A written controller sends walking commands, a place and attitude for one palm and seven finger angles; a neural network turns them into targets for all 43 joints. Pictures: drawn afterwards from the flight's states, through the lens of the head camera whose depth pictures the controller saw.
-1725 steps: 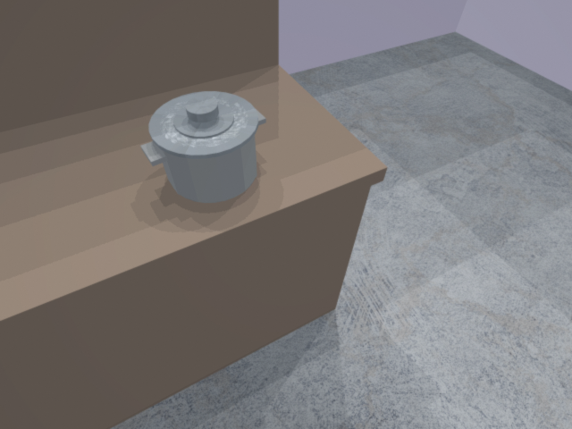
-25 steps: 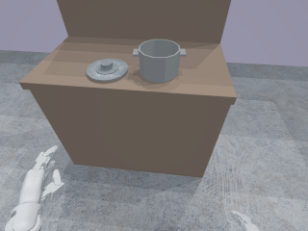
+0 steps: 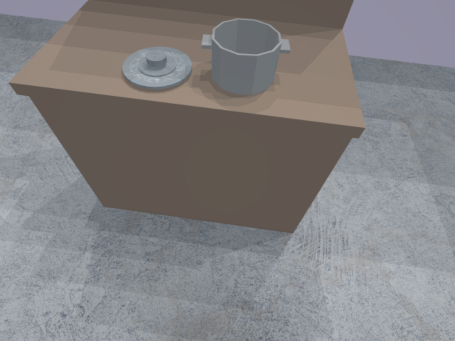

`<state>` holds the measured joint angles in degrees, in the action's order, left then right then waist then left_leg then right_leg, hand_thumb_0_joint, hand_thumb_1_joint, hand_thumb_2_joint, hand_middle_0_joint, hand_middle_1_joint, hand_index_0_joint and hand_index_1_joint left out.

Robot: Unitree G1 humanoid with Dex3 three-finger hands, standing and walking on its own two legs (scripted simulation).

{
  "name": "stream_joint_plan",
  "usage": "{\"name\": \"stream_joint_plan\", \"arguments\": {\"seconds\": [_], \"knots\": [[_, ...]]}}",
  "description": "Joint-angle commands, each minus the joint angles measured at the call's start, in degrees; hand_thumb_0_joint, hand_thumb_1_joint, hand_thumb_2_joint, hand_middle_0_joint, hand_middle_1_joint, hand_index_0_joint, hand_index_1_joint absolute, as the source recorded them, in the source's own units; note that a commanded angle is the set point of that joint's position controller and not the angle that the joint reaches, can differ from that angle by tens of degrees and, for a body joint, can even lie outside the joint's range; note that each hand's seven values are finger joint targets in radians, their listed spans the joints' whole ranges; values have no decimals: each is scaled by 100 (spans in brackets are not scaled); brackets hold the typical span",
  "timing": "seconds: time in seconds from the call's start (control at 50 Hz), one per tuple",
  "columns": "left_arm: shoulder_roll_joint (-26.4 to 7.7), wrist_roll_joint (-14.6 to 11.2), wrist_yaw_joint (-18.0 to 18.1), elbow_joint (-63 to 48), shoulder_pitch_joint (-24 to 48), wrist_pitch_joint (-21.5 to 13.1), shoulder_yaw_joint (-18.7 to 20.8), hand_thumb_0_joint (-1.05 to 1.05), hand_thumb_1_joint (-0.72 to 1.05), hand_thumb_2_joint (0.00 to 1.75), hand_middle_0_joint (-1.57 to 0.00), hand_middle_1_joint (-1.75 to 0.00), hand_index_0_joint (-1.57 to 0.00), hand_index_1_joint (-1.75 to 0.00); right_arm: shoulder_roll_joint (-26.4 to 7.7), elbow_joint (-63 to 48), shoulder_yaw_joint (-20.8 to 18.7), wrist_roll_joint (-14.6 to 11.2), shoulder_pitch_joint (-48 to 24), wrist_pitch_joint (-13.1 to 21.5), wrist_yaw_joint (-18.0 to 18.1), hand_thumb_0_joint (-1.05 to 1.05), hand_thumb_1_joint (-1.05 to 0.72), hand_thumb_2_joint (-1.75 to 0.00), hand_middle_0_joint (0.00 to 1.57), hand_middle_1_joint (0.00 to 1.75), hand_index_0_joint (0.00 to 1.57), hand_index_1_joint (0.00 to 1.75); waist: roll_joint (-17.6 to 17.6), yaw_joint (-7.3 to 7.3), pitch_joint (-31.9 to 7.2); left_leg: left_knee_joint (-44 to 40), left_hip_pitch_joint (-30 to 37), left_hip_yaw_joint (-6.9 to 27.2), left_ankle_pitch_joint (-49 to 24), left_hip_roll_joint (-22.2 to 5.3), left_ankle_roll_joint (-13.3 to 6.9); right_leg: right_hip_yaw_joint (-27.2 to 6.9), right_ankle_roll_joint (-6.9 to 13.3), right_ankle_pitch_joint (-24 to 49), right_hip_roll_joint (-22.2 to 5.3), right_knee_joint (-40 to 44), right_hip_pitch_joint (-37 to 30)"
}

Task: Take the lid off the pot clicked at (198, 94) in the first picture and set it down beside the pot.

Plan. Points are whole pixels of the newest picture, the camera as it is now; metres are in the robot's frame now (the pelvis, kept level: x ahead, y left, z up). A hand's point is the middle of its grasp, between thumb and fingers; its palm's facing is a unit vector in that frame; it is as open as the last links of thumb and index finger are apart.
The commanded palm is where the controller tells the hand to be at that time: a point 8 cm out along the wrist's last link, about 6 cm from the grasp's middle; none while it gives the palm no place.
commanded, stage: let the arm hang, fingers relaxed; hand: left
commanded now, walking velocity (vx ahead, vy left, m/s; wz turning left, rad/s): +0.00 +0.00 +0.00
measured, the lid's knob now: (156, 58) +0.78 +0.24 +0.02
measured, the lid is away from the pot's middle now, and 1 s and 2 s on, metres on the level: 0.24 0.24 0.24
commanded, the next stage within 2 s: look to check the result in 0.48 s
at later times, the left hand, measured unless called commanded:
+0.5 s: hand out of the picture +0.07 +0.18 -0.18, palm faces -0.01 -0.98 -0.20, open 7.3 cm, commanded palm none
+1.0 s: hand out of the picture +0.04 +0.17 -0.18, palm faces +0.00 -0.98 -0.19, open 7.3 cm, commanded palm none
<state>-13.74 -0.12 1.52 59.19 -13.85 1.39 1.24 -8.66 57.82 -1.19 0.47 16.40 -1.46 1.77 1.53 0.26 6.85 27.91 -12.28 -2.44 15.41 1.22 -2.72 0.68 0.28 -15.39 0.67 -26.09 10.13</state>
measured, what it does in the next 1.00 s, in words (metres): stands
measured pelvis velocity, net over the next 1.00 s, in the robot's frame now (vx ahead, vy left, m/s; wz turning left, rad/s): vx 0.03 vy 0.00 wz -0.03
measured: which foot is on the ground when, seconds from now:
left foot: down 0.00-1.00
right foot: down 0.00-1.00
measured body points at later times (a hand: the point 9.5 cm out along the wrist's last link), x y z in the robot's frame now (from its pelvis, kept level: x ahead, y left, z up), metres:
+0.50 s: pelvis +0.02 +0.00 +0.00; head +0.06 +0.01 +0.45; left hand +0.07 +0.23 -0.16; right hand +0.01 -0.22 -0.15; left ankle -0.01 +0.09 -0.74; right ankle -0.02 -0.12 -0.74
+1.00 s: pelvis +0.03 +0.00 +0.00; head +0.07 +0.01 +0.45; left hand +0.05 +0.22 -0.16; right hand +0.02 -0.22 -0.15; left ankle -0.01 +0.09 -0.74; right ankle -0.02 -0.12 -0.74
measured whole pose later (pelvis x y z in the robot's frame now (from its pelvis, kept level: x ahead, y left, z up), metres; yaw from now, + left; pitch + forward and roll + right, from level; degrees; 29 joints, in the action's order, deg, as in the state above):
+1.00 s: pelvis +0.03 +0.00 +0.00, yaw -2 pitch -1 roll +0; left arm -8.7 0.3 2.8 64.2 -13.7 0.0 1.4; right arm -6.6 64.3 -2.0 0.4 15.1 -0.1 2.5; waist 1.2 0.9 5.0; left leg 24.0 -6.8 -3.8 16.6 0.9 -2.2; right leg -0.9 0.7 -16.8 1.1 -23.1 5.7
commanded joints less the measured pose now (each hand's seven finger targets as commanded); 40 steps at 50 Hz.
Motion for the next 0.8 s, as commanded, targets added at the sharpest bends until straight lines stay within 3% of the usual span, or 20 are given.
{"name": "stream_joint_plan", "arguments": {"seconds": [0.0, 0.1, 0.2, 0.26, 0.34, 0.38, 0.46, 0.78], "knots": [[-360, 42, 32, -143, -63, -130, -13, 0, 90, 90, -20, -30, -20, -30, -713, -128, -145, -18, 230, 130, 13, 0, -90, -90, 20, 30, 20, 30, -140, 45, -373, -793, 228, 829, -677, -781, -108, -474, 202, 604, -475, 607, -21], [-282, 58, 58, -30, -48, -164, 0, 0, 90, 90, -20, -30, -20, -30, -627, 93, -147, -6, 274, 158, -1, 0, -90, -90, 20, 30, 20, 30, -28, 58, -295, -914, 290, 800, -665, -767, -93, -459, 199, 659, -494, 632, 11], [-226, 61, 72, 39, -7, -182, 36, 0, 90, 90, -20, -30, -20, -30, -567, 219, -144, -2, 282, 200, 15, 0, -90, -90, 20, 30, 20, 30, -272, 56, -335, -892, 493, 719, -1185, -793, -91, -445, 171, 948, -511, 538, 19], [-180, 50, 84, 88, -38, -200, 55, 0, 90, 90, -20, -30, -20, -30, -540, 277, -143, -3, 303, 225, 41, 0, -90, -90, 20, 30, 20, 30, -323, 44, -498, -754, 680, 638, -1776, -777, -80, -447, 170, 1312, -543, 496, -112], [-158, 47, 93, 122, -53, -197, 61, 0, 90, 90, -20, -30, -20, -30, -505, 340, -145, -14, 321, 220, 63, 0, -90, -90, 20, 30, 20, 30, -276, 46, -474, -697, 739, 592, -1945, -790, -75, -445, 162, 1401, -543, 520, -113], [-161, 54, 107, 124, -40, -195, 65, 0, 90, 90, -20, -30, -20, -30, -482, 353, -157, -29, 334, 209, 64, 0, -90, -90, 20, 30, 20, 30, -142, 57, -391, -672, 701, 581, -1869, -773, -59, -453, 176, 1467, -549, 521, -106], [-113, 39, 106, 169, -88, -198, 66, 0, 90, 90, -20, -30, -20, -30, -479, 418, -154, -18, 371, 216, 83, 0, -90, -90, 20, 30, 20, 30, -218, 60, -550, -649, 843, 563, -2042, -785, -71, -460, 175, 1572, -548, 504, -182], [-15, 54, 143, 288, -310, -207, 65, 0, 90, 90, -20, -30, -20, -30, -359, 524, -171, -48, 404, 191, 105, 0, -90, -90, 20, 30, 20, 30, -130, 82, -392, -560, 898, 476, -1919, -774, -55, -523, 196, 1703, -545, 554, -111]]}}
